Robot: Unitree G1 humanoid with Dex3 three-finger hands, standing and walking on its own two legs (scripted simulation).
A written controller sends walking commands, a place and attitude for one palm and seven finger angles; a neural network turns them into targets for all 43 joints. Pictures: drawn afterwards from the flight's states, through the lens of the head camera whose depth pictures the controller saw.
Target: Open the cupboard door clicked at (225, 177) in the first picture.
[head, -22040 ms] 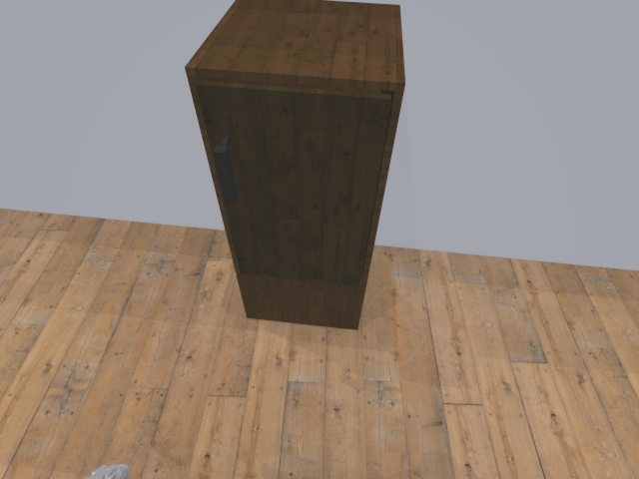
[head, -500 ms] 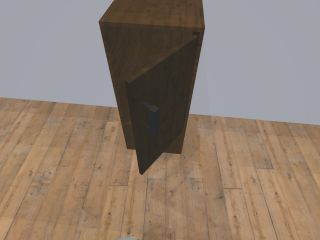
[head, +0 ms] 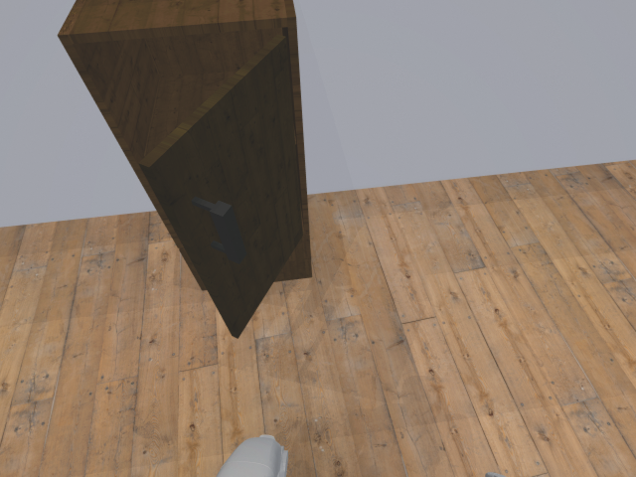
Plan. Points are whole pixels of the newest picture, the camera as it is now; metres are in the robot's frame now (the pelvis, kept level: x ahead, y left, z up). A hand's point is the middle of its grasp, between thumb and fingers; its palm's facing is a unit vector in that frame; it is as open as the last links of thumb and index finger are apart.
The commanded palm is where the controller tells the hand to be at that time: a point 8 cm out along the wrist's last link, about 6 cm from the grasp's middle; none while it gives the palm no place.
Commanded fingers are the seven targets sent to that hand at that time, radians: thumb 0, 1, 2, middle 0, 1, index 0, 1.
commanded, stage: walk to a spot facing it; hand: left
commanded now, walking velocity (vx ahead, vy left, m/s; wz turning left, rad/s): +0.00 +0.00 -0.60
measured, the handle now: (219, 230) +0.46 +0.22 -0.04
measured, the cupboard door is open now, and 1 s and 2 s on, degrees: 57 57 57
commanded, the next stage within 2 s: none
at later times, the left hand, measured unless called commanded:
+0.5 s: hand (234, 403) +0.22 +0.16 -0.16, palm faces -0.33 -0.91 -0.27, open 7.4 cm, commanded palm none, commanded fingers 0.00 0.90 0.90 -0.20 -0.30 -0.20 -0.30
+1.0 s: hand (312, 390) +0.25 +0.04 -0.16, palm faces -0.59 -0.77 -0.24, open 7.4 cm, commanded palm none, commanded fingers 0.00 0.90 0.90 -0.20 -0.30 -0.20 -0.30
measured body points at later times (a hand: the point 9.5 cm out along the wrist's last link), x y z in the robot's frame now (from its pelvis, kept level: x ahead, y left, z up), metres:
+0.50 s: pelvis +0.03 -0.01 -0.01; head +0.09 -0.03 +0.44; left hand +0.24 +0.21 -0.14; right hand -0.02 -0.27 -0.15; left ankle +0.04 +0.13 -0.73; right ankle +0.00 -0.13 -0.73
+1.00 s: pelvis +0.04 -0.05 -0.01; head +0.07 -0.09 +0.44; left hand +0.28 +0.08 -0.14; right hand -0.09 -0.26 -0.16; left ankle +0.12 +0.10 -0.73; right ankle -0.02 -0.13 -0.74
